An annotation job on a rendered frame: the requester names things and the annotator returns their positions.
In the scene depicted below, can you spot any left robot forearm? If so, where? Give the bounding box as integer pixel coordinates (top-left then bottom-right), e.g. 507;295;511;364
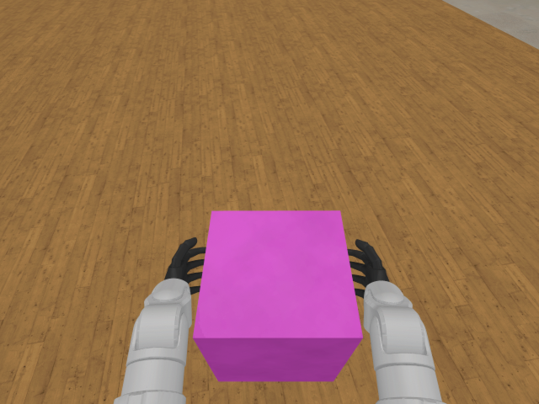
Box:
114;279;192;404

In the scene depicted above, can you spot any robot right hand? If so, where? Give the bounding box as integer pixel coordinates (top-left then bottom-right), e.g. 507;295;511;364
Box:
347;239;389;299

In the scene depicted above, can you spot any carton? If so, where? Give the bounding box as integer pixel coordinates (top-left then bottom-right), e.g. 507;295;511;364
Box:
193;210;363;381

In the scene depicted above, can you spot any robot left hand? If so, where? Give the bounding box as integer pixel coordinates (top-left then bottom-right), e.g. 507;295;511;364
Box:
164;237;206;295

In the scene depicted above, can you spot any right robot forearm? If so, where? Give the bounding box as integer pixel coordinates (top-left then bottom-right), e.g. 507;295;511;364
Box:
364;280;446;404

